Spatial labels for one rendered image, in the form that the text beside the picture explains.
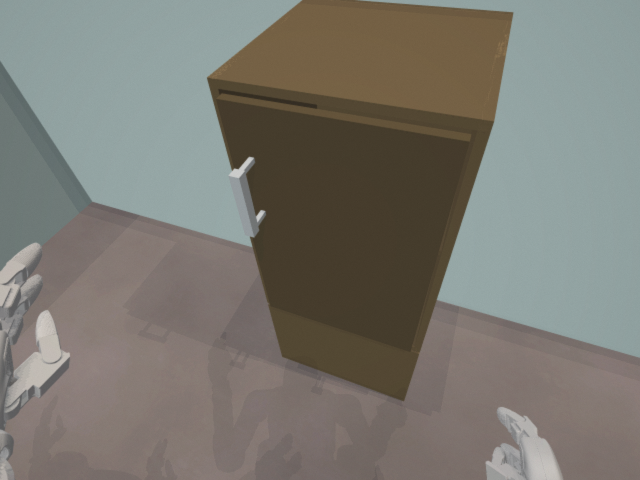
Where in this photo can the handle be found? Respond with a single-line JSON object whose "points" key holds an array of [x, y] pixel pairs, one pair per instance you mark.
{"points": [[241, 191]]}

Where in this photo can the cupboard door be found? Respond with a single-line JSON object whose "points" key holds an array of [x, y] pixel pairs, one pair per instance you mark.
{"points": [[356, 209]]}

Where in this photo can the left robot hand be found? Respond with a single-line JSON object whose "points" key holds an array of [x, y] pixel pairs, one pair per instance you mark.
{"points": [[42, 369]]}

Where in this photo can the right robot hand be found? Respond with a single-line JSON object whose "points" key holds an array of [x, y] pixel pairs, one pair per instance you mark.
{"points": [[534, 461]]}

